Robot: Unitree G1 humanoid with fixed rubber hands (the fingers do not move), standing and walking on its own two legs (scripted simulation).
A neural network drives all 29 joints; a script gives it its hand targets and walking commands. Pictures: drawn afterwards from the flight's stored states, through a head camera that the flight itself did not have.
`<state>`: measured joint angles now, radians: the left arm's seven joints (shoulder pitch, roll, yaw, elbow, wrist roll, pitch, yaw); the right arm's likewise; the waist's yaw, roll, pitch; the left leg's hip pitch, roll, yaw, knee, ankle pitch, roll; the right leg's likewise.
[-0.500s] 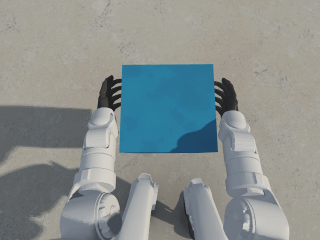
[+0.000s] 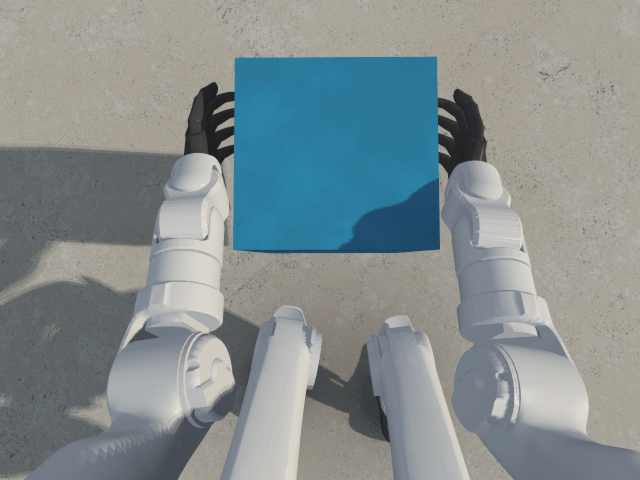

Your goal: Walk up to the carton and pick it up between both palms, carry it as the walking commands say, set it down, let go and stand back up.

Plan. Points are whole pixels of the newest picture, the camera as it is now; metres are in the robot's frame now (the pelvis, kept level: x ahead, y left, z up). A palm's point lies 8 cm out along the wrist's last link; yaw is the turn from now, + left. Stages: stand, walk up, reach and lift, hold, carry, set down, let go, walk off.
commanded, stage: set down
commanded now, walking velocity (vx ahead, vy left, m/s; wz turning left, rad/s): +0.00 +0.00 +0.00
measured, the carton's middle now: (333, 177) +0.48 +0.04 -0.17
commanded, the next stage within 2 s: none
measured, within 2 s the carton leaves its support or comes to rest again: rests again in 1.90 s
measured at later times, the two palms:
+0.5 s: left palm (225, 159) +0.50 +0.19 -0.18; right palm (441, 167) +0.51 -0.11 -0.18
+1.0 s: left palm (238, 163) +0.52 +0.19 -0.26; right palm (426, 173) +0.52 -0.11 -0.26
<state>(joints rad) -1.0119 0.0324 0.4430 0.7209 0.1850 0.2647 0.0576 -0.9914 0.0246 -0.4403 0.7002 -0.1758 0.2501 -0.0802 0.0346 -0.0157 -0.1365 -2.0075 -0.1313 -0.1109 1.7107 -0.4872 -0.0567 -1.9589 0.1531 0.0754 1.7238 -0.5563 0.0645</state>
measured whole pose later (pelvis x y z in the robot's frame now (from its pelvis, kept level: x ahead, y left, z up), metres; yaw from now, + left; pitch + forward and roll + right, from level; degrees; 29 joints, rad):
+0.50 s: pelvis -0.01 +0.00 -0.06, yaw -1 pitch +46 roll -3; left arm -1.20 0.11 0.43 0.78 0.16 0.27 0.07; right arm -1.17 -0.04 -0.43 0.76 -0.14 0.25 -0.10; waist 0.04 -0.02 -0.01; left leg -2.21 -0.15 -0.10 1.91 -0.50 -0.07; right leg -2.16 0.17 0.06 1.92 -0.58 0.09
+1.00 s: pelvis -0.01 +0.00 -0.11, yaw -1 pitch +44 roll -2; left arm -1.30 0.19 0.38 0.86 0.08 0.22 0.08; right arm -1.29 -0.11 -0.33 0.84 -0.06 0.21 -0.15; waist 0.05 -0.01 0.16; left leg -2.28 -0.12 -0.07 2.08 -0.56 -0.06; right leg -2.24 0.20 0.06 2.10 -0.62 0.09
